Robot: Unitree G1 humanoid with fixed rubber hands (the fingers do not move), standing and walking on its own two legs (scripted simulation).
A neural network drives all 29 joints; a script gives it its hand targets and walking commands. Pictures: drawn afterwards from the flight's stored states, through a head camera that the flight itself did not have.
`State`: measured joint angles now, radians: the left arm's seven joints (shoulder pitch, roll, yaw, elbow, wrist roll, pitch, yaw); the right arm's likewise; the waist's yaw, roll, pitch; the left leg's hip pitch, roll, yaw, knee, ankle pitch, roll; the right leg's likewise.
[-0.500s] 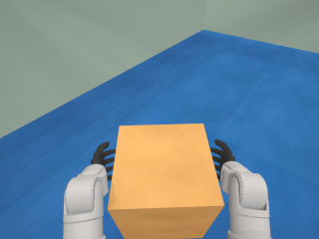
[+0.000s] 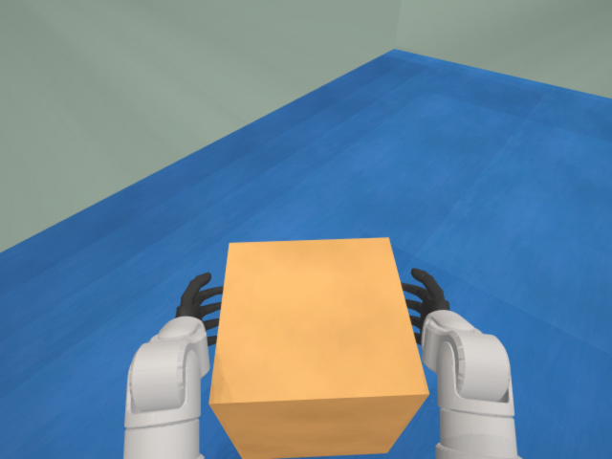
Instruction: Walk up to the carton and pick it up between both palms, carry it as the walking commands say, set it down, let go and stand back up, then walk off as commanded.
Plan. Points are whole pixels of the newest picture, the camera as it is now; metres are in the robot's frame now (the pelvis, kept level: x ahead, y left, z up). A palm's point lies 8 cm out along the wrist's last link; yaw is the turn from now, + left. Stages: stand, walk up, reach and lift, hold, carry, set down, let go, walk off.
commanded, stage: carry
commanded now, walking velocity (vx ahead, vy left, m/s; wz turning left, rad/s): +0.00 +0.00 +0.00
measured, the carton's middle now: (312, 353) +0.27 +0.00 +0.01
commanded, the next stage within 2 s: hold in 0.90 s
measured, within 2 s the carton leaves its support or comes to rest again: neither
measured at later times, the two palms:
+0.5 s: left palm (196, 321) +0.29 +0.15 +0.06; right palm (420, 316) +0.29 -0.15 +0.06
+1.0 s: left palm (205, 322) +0.31 +0.15 +0.03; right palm (418, 319) +0.30 -0.15 +0.03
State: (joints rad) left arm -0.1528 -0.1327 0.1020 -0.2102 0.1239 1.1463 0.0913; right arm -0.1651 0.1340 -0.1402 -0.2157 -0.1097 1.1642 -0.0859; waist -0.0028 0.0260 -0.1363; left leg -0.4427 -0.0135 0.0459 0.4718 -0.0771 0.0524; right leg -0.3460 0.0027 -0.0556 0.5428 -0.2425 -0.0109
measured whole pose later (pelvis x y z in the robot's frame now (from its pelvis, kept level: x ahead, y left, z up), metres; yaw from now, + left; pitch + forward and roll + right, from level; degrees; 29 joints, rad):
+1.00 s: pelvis +0.03 +0.00 +0.00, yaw -2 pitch -3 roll +0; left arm -0.15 -0.13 0.14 0.12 0.18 0.76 0.06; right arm -0.17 0.13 -0.16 0.14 -0.17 0.75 -0.04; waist 0.02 -0.01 -0.01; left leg -0.27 -0.04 0.04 0.49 -0.16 0.05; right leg -0.19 0.01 0.02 0.55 -0.31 -0.01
